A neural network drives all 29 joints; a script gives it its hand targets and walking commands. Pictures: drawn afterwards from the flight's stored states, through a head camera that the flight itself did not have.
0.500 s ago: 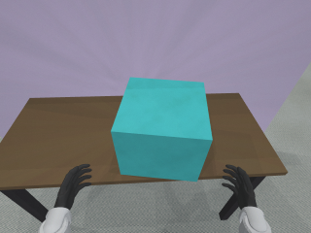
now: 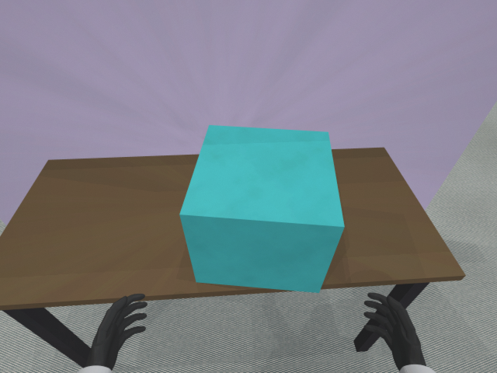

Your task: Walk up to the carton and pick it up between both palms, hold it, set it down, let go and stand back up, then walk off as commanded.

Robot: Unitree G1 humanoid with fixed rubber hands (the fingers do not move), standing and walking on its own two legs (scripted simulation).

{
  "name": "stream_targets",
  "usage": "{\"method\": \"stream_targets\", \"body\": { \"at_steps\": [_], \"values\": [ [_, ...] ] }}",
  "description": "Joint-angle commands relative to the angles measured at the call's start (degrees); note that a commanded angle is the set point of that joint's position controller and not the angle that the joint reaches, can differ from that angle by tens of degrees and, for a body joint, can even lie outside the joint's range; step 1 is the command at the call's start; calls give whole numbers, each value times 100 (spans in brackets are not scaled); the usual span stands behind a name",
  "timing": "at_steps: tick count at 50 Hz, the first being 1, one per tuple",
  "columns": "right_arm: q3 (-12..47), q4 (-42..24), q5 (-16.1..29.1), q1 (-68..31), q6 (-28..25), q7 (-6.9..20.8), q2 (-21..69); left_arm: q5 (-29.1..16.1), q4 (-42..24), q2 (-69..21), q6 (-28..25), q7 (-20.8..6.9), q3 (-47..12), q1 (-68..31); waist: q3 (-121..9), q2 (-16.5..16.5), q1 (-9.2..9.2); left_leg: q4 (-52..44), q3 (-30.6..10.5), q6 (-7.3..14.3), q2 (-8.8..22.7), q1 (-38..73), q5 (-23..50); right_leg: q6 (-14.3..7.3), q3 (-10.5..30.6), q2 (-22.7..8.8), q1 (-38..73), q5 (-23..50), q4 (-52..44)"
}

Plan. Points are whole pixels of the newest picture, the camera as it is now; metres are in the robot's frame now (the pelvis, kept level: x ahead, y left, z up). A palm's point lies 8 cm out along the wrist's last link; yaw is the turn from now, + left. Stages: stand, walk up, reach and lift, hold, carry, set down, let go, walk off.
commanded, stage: set down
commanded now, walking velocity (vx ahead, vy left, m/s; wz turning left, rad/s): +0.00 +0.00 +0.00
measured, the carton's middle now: (262, 206) +0.47 -0.01 -0.02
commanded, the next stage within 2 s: let go in 1.28 s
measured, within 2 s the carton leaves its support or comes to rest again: neither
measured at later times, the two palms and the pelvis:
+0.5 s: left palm (118, 365) +0.17 +0.22 -0.04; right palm (406, 360) +0.17 -0.23 -0.05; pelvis +0.01 -0.01 +0.00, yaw +1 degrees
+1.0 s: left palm out of the picture +0.16 +0.22 -0.07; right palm (406, 368) +0.17 -0.23 -0.07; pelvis +0.00 -0.02 +0.00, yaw +1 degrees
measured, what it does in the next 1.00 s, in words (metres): stands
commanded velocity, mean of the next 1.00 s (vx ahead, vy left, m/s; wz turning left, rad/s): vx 0.00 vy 0.00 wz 0.00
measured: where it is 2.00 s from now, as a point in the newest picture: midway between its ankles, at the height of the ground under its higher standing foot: outside the picture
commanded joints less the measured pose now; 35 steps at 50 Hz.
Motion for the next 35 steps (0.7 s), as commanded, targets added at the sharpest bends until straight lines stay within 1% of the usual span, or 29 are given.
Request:
{"method": "stream_targets", "body": {
  "at_steps": [1, 2, 4, 5, 8, 9, 10, 11, 12, 14, 15, 18, 19, 20, 21, 22, 23, 24, 25, 26, 27, 28, 29, 30, 31, 32, 33, 34, 35],
  "values": [
    [-174, -606, -63, -104, -99, 17, -528, 196, -616, 398, 60, -21, 224, -61, -146, 228, 20, -290, 22, -317, -92, 232, 1438, -366, -47, 141, -173, 185, -442],
    [-138, -544, -83, -103, -83, -2, -451, 195, -577, 399, 94, -54, 246, -94, -148, 75, -12, -269, 49, -302, -98, 234, 1481, -351, -41, 153, -101, 248, -461],
    [-154, -473, -177, -79, -35, -12, -451, 278, -559, 415, 171, -62, 268, -101, 20, 186, -58, -289, 45, -319, -121, 154, 1535, -331, -35, 115, -56, 349, -465],
    [-158, -591, -143, -32, -90, 16, -506, 319, -640, 354, 154, -25, 284, -24, -51, 255, 26, -268, 32, -334, -118, 187, 1687, -347, -63, 140, -47, 434, -441],
    [-158, -752, -247, -105, -122, 13, -460, 300, -705, 399, 234, -25, 317, -75, -142, 31, 9, -245, 61, -275, -113, 274, 1677, -301, -75, 110, -145, 465, -452],
    [-152, -538, -289, -44, -95, 36, -562, 384, -658, 322, 273, -12, 316, 5, -99, 154, 31, -272, 59, -291, -113, 286, 1761, -312, -82, 140, -68, 552, -415],
    [-130, -461, -303, 16, -79, 30, -482, 406, -518, 293, 297, -40, 317, 6, -54, 153, -52, -268, 79, -278, -125, 282, 1639, -297, -79, 107, -97, 517, -468],
    [-94, -621, -268, 54, -89, 3, -383, 395, -632, 326, 292, -53, 342, 9, -113, 81, -14, -255, 72, -255, -142, 277, 1645, -299, -51, 82, -58, 545, -481],
    [-93, -443, -302, 5, -60, -4, -409, 389, -534, 301, 337, -80, 307, -22, -191, 61, -37, -243, 97, -251, -126, 347, 1650, -307, -67, 98, -123, 546, -492],
    [-84, -734, -285, -18, -100, -14, -428, 349, -811, 368, 320, -60, 332, -41, -295, 55, 17, -226, 116, -246, -123, 353, 1723, -279, -106, 104, -72, 657, -451],
    [-164, -291, -379, 24, -20, -6, -465, 481, -562, 272, 418, -56, 297, -26, -65, 195, -41, -267, 85, -302, -130, 335, 1695, -298, -138, 134, -97, 560, -476],
    [-134, -313, -431, -83, -28, 1, -420, 556, -565, 256, 513, -68, 327, -62, -97, 183, -85, -300, 75, -280, -129, 282, 1657, -302, -162, 114, -29, 591, -505],
    [-156, -9, -468, -105, 16, 27, -510, 662, -568, 208, 583, -34, 341, -138, -45, 391, -57, -314, 83, -333, -113, 296, 1619, -317, -201, 154, -62, 495, -445],
    [-165, -258, -442, -6, -46, 16, -464, 636, -732, 258, 574, -17, 358, -59, -219, 310, -45, -264, 90, -320, -133, 274, 1728, -290, -184, 132, 43, 695, -432],
    [-127, -235, -463, 47, 2, -9, -416, 635, -565, 266, 638, -63, 395, 15, -140, 144, -43, -277, 113, -288, -156, 291, 1669, -268, -147, 123, 26, 654, -478],
    [-155, -315, -490, -11, -31, -22, -397, 608, -596, 305, 637, -57, 405, -52, -254, 159, -29, -275, 159, -277, -175, 299, 1603, -243, -148, 93, 62, 713, -482],
    [-102, -432, -514, 40, -51, -35, -370, 615, -702, 339, 597, -70, 443, 34, -232, -33, -26, -264, 121, -225, -171, 266, 1678, -206, -156, 77, 69, 843, -479],
    [-60, -181, -561, -7, -20, -41, -379, 699, -365, 259, 665, -94, 472, -10, -73, 56, -60, -287, 137, -239, -181, 277, 1574, -214, -174, 78, 23, 760, -491],
    [-86, -27, -547, -101, 35, -5, -435, 782, -381, 189, 735, -72, 437, -60, 21, 189, -12, -335, 111, -277, -156, 282, 1558, -251, -240, 114, -89, 594, -490],
    [-107, -158, -591, -112, 35, -14, -413, 770, -355, 183, 774, -95, 433, -86, -13, 129, -66, -334, 121, -257, -145, 268, 1473, -244, -251, 105, -57, 583, -515],
    [-66, -77, -650, -97, 65, -60, -294, 737, -218, 245, 776, -142, 470, -141, -12, -97, -109, -345, 147, -198, -174, 257, 1349, -179, -220, 45, -55, 563, -563],
    [-61, -57, -665, -111, 91, -48, -339, 732, -241, 201, 836, -129, 454, -133, -66, -46, -58, -360, 154, -208, -152, 252, 1302, -206, -247, 86, -19, 492, -523],
    [-97, 257, -727, -231, 166, -34, -346, 780, -11, 174, 924, -128, 427, -318, 135, 15, -91, -400, 145, -210, -129, 120, 1070, -210, -224, 67, -86, 241, -527],
    [-122, -184, -686, -201, 124, -63, -309, 711, -527, 260, 867, -98, 436, -324, -107, 52, -38, -378, 203, -199, -144, 218, 1169, -192, -262, 82, -27, 362, -499],
    [-201, 310, -803, -307, 195, -25, -372, 834, -207, 143, 959, -67, 428, -402, 95, 116, -67, -402, 146, -250, -106, 204, 1037, -233, -304, 111, -137, 162, -476],
    [-141, -141, -716, -331, 137, -37, -334, 745, -637, 220, 908, -33, 460, -395, -78, 109, -40, -340, 191, -221, -115, 187, 1255, -208, -293, 87, -47, 449, -446],
    [-103, 63, -748, -229, 144, -54, -295, 801, -357, 261, 952, -72, 510, -321, -128, 60, -65, -323, 188, -211, -142, 143, 1235, -170, -286, 57, 31, 503, -420],
    [-111, -169, -699, -152, 102, -35, -324, 755, -644, 228, 898, -40, 491, -274, -297, 51, -79, -300, 185, -205, -136, 165, 1361, -176, -299, 92, 112, 694, -373],
    [-123, 320, -810, -202, 187, -17, -318, 884, -185, 185, 1037, -71, 479, -277, -65, 211, -107, -334, 176, -236, -141, 114, 1242, -208, -288, 71, 55, 538, -387]
  ]
}}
